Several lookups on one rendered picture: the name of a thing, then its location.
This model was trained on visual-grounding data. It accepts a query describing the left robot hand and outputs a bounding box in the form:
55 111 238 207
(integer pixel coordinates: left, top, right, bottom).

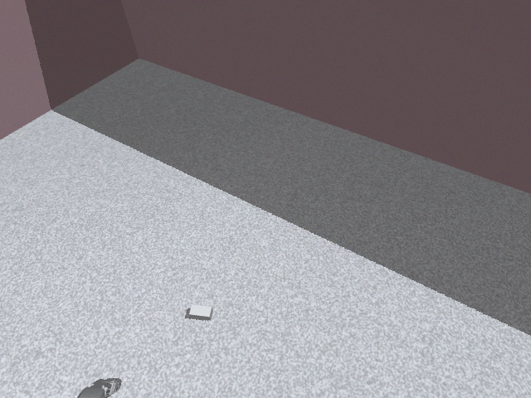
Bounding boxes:
77 378 122 398

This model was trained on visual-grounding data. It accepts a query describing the small box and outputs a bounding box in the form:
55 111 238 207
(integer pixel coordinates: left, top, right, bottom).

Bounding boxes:
189 304 213 320

